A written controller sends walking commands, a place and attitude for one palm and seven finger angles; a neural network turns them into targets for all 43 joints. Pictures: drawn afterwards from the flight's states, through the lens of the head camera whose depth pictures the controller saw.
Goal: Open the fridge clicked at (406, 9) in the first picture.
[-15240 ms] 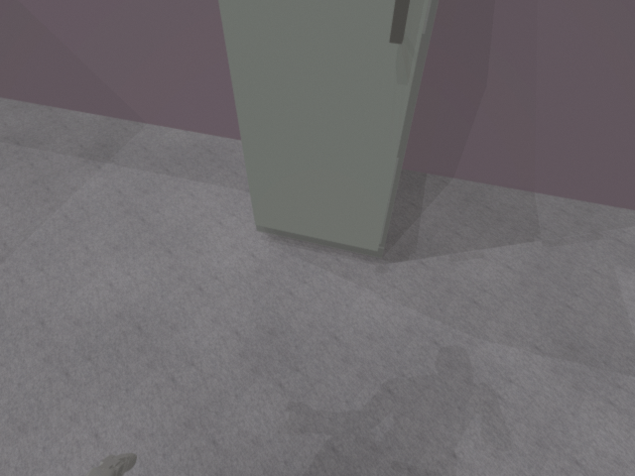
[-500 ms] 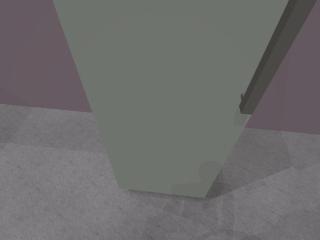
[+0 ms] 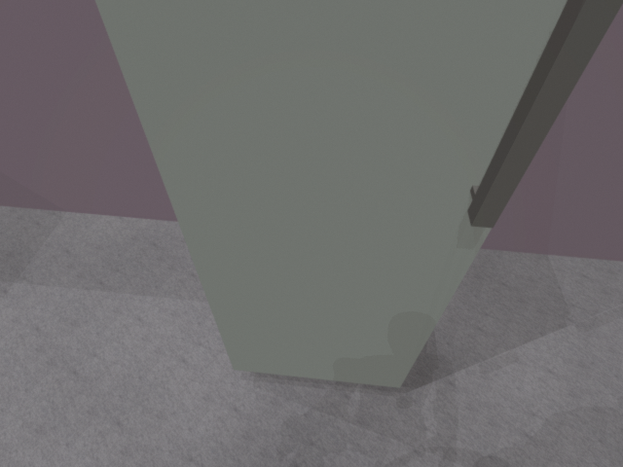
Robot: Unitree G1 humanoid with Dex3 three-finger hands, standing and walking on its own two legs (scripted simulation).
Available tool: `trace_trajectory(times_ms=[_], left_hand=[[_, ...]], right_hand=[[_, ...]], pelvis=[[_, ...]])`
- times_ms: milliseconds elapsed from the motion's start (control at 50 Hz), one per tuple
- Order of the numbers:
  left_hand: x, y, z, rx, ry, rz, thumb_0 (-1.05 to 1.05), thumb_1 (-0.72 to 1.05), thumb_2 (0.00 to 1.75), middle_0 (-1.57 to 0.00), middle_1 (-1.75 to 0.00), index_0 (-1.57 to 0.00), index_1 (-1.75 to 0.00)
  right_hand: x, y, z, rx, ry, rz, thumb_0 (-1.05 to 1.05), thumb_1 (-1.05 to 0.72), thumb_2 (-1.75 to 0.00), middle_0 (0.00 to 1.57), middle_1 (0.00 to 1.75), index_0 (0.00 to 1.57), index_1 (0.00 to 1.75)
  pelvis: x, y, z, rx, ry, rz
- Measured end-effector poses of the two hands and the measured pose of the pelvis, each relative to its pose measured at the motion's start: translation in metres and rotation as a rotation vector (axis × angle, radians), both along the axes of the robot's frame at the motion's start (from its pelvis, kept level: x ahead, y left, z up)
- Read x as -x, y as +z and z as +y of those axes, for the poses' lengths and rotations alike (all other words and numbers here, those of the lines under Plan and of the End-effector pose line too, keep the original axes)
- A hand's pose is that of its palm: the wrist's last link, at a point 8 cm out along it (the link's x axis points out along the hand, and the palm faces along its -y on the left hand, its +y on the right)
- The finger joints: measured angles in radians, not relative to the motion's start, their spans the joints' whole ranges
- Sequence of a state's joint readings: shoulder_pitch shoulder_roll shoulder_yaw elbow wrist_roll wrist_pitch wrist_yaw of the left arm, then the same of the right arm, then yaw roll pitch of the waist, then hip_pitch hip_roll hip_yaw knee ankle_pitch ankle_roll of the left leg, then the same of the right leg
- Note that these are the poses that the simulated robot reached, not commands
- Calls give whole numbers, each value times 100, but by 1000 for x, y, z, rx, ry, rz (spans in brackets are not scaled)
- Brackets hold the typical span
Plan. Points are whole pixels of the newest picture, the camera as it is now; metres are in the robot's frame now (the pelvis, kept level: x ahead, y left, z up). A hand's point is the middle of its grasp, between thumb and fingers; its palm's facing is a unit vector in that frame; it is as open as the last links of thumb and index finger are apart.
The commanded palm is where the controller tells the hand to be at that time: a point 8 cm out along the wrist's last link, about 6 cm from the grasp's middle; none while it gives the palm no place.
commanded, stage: look again from close up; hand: right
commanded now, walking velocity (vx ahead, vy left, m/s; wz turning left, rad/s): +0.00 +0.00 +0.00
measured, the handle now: (523, 113) +0.43 -0.20 +0.26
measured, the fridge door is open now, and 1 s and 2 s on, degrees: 0 0 0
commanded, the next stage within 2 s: raise the hand to about handle height in 0.52 s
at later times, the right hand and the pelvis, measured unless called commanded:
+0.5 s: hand out of the picture +0.02 -0.18 -0.17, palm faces +0.01 +0.98 -0.21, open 7.3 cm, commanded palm none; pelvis +0.00 +0.00 +0.00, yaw +0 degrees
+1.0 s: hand out of the picture +0.15 -0.18 +0.00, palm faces +0.07 +1.00 +0.01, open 8.3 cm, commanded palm +0.12 -0.25 +0.01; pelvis -0.04 +0.02 -0.04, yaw -3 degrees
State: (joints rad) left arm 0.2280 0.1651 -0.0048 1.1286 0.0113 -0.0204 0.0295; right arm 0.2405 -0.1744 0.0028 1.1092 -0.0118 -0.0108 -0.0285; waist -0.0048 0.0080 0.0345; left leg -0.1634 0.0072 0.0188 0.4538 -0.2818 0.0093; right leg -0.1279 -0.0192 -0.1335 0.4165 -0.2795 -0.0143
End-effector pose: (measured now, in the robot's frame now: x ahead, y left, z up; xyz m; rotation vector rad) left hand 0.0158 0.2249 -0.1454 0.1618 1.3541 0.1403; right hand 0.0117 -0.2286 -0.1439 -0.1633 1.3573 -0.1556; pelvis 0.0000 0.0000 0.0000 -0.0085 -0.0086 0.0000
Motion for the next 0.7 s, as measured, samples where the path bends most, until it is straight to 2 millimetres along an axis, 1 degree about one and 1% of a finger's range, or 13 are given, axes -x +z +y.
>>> trace_trajectory(times_ms=[280, 640, 660, 680, 700], left_hand=[[7, 1, 2, -1, 5, 26, 0, 91, 90, -20, -30, -20, -30], [2, 2, 7, -7, 8, 12, 0, 91, 90, -20, -30, -20, -30], [-2, 3, 8, -12, 13, -23, 1, 91, 90, -20, -30, -20, -30], [-8, 6, 10, -27, 7, -85, 1, 91, 90, -20, -30, -20, -30], [-16, 11, 11, -41, -3, -158, 1, 91, 90, -20, -30, -20, -30]], right_hand=[[-4, 1, 1, 1, 1, -3, 0, -91, -90, 20, 30, 20, 30], [-3, 0, 3, 6, 3, -3, 0, -91, -90, 20, 30, 20, 30], [-11, 6, 2, 0, -54, -59, 0, -90, -90, 20, 30, 21, 30], [-30, 19, -2, 8, -103, -183, 1, -90, -90, 20, 30, 21, 30], [-52, 39, -7, 31, -118, -344, 1, -90, -90, 20, 30, 21, 31]], pelvis=[[-1, 1, 2, 0, -1, 4], [0, 1, 4, -5, 2, 8], [1, 0, 4, -8, -2, 10], [3, -1, 4, -6, -7, 6], [4, -2, 4, 0, -12, 6]])
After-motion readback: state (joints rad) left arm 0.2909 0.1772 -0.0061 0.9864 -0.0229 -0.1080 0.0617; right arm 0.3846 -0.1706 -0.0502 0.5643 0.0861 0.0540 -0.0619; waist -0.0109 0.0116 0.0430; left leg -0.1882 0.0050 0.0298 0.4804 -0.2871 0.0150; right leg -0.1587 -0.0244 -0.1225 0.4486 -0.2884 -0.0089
